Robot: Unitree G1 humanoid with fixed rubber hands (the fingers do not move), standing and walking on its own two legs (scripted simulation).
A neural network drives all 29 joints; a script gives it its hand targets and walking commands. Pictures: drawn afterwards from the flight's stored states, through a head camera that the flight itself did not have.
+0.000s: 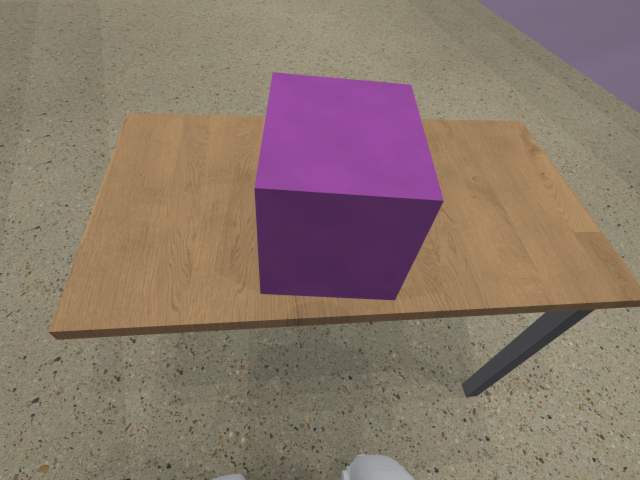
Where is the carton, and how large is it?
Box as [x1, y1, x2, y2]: [255, 72, 443, 299]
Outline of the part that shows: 273,72 255,182 255,205 260,293 394,299 443,201 411,86 408,84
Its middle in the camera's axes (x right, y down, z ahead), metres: +0.02 -0.07 +0.63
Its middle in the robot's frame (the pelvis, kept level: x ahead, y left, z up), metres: +0.52 -0.02 +0.04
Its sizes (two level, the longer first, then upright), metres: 0.263 0.225 0.241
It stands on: a table, 0.68 m high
